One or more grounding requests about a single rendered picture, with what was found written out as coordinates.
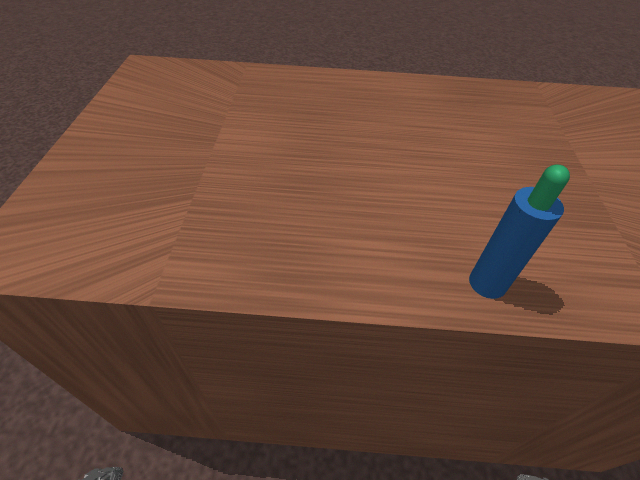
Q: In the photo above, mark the bottle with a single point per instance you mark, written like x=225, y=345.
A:
x=529, y=218

